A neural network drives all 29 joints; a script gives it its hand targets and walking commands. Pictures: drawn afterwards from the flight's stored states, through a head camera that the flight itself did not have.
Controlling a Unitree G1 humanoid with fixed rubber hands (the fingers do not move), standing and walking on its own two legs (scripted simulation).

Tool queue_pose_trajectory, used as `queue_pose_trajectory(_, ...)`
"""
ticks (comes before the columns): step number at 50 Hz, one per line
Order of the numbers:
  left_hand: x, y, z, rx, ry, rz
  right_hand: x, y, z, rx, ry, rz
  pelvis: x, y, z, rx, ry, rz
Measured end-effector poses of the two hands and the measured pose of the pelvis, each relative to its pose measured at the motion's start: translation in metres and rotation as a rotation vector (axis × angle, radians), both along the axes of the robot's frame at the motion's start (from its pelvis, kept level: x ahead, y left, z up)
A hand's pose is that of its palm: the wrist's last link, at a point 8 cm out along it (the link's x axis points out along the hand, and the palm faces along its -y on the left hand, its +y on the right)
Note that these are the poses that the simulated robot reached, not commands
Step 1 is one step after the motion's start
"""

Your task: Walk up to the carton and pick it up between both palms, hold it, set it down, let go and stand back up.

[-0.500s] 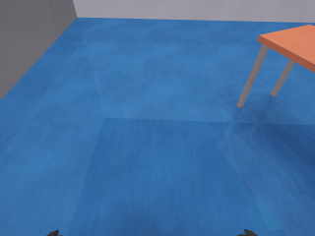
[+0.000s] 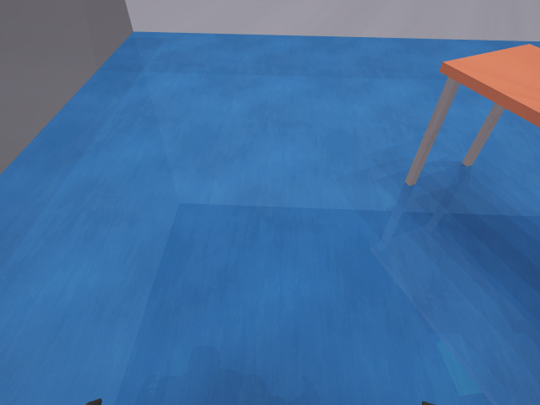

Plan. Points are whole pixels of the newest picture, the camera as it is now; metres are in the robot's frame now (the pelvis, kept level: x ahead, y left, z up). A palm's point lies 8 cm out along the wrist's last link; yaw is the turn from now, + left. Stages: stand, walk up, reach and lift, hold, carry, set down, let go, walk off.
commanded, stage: stand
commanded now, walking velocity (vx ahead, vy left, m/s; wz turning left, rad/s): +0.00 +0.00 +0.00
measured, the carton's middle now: out of the picture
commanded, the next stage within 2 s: walk up in 0.34 s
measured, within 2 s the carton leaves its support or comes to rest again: neither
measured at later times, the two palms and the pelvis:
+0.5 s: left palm out of the picture +0.10 +0.30 -0.09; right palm out of the picture +0.11 -0.26 -0.10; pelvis +0.01 +0.01 +0.00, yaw +0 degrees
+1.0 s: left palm (161, 388) +0.19 +0.17 -0.08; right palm out of the picture +0.07 -0.46 -0.11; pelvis +0.04 -0.11 -0.01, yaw -16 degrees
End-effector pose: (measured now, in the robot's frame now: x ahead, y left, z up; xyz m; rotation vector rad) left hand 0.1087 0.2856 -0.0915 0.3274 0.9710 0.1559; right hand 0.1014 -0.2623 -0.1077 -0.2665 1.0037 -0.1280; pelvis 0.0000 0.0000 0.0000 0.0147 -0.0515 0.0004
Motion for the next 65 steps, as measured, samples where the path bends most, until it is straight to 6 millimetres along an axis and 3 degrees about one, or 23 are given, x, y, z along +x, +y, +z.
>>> queue_pose_trajectory(30, -0.004, 0.009, -0.003, -0.016, 0.071, -0.002, 0.006, 0.003, 0.007, -0.009, 0.0, -0.005, 0.007, 0.006, 0.005, -0.007, 0.008, -0.008)
queue_pose_trajectory(34, 0.008, 0.005, 0.0, -0.02, 0.151, -0.09, -0.007, -0.023, 0.01, -0.034, -0.023, -0.07, 0.008, -0.002, 0.006, -0.008, 0.017, -0.078)
queue_pose_trajectory(39, 0.04, -0.008, 0.008, 0.016, 0.152, -0.184, -0.028, -0.076, 0.019, -0.089, -0.021, -0.159, 0.015, -0.03, 0.005, 0.0, 0.005, -0.144)
queue_pose_trajectory(43, 0.066, -0.04, 0.012, 0.048, 0.149, -0.237, -0.034, -0.128, 0.017, -0.117, -0.031, -0.216, 0.024, -0.063, -0.001, 0.025, 0.018, -0.193)
queue_pose_trajectory(47, 0.083, -0.084, 0.008, 0.074, 0.141, -0.265, -0.034, -0.179, -0.001, -0.125, -0.029, -0.267, 0.033, -0.097, -0.014, 0.01, 0.013, -0.239)
queue_pose_trajectory(50, 0.086, -0.118, 0.009, 0.053, 0.16, -0.278, -0.034, -0.196, -0.001, -0.105, -0.03, -0.3, 0.041, -0.112, -0.008, 0.036, 0.015, -0.27)
queue_pose_trajectory(54, 0.097, -0.147, 0.013, 0.049, 0.197, -0.309, -0.04, -0.213, 0.008, -0.102, -0.024, -0.348, 0.053, -0.128, 0.003, 0.053, 0.026, -0.323)
queue_pose_trajectory(60, 0.143, -0.177, 0.012, 0.047, 0.187, -0.387, -0.049, -0.231, 0.02, -0.127, -0.005, -0.431, 0.079, -0.146, 0.007, 0.029, 0.016, -0.403)
queue_pose_trajectory(65, 0.186, -0.195, 0.005, 0.029, 0.194, -0.453, -0.042, -0.235, 0.029, -0.152, 0.005, -0.489, 0.108, -0.151, 0.009, 0.013, 0.027, -0.464)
